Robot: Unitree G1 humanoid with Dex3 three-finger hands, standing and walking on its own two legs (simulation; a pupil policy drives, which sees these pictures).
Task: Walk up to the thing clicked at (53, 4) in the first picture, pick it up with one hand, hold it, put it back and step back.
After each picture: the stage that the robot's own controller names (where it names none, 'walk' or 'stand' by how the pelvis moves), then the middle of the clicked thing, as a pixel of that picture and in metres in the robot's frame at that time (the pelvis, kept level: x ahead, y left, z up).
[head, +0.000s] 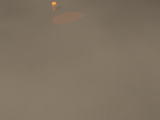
stand; (54, 6) +2.22 +0.44 -0.72
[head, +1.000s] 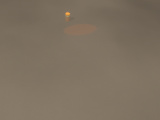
walk; (67, 17) +2.09 +0.22 -0.70
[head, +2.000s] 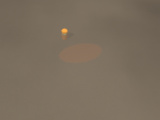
walk; (64, 34) +1.42 +0.17 -0.71
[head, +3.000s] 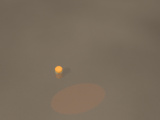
walk; (58, 72) +0.90 +0.20 -0.71
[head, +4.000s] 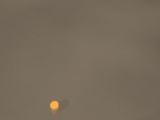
walk; (54, 107) +0.56 +0.19 -0.71
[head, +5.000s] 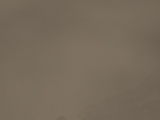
stand; out of the picture +0.37 +0.21 -0.70
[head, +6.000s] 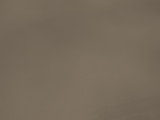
stand; out of the picture +0.35 +0.21 -0.72
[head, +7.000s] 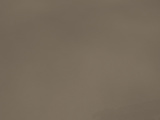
stand; out of the picture +0.34 +0.18 -0.71
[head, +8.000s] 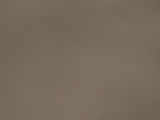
stand; out of the picture +0.35 +0.19 -0.72
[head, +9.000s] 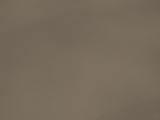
stand; out of the picture +0.33 +0.20 -0.73
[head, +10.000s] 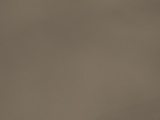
stand; out of the picture +0.32 +0.20 -0.73
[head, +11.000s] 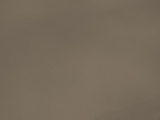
stand; out of the picture +0.31 +0.19 -0.73
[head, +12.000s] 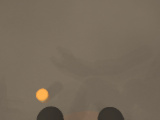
go down; (43, 96) +0.37 +0.20 -0.50
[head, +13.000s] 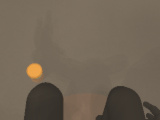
go down; (35, 73) +0.40 +0.22 -0.32
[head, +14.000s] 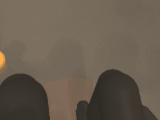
close in; out of the picture +0.39 +0.25 -0.24
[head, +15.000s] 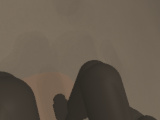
close; out of the picture +0.39 +0.27 -0.22
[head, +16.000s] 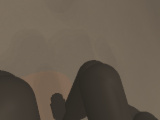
lift; out of the picture +0.38 +0.27 -0.22
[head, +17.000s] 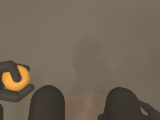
lift; (19, 83) +0.31 +0.22 -0.06
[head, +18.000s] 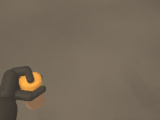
hold; (33, 91) +0.32 +0.18 +0.03
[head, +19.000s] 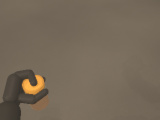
hold; (36, 93) +0.32 +0.17 +0.01
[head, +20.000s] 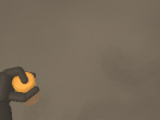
crouch; (27, 89) +0.33 +0.19 -0.06
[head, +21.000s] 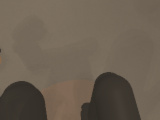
lower; out of the picture +0.43 +0.26 -0.13
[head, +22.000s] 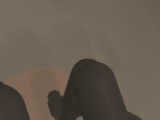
lower; out of the picture +0.41 +0.29 -0.22
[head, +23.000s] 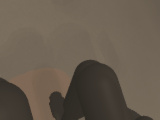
lower; out of the picture +0.41 +0.29 -0.22
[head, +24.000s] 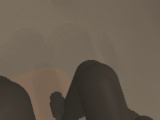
lower; out of the picture +0.41 +0.29 -0.22
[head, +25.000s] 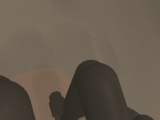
lower; out of the picture +0.41 +0.29 -0.22
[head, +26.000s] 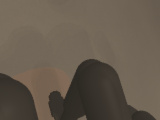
open; out of the picture +0.40 +0.27 -0.23
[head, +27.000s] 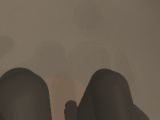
stand; out of the picture +0.40 +0.26 -0.24
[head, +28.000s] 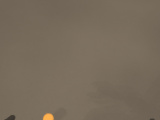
stand; out of the picture +0.36 +0.19 -0.60
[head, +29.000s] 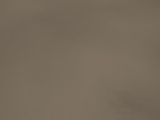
stand; out of the picture +0.36 +0.20 -0.66
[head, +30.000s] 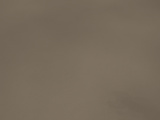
stand; out of the picture +0.35 +0.19 -0.67
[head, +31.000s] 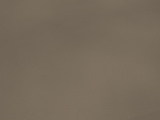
stand; out of the picture +0.38 +0.18 -0.72
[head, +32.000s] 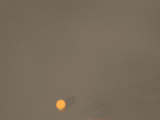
walk; (61, 106) +0.45 +0.18 -0.69
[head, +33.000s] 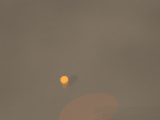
walk; (65, 82) +0.71 +0.20 -0.70
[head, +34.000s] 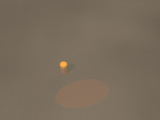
stand; (63, 67) +0.97 +0.21 -0.70
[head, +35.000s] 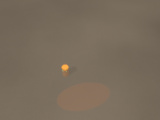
stand; (65, 70) +0.96 +0.19 -0.73
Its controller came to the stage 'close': yes
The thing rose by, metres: 0.70
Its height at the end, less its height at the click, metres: +0.00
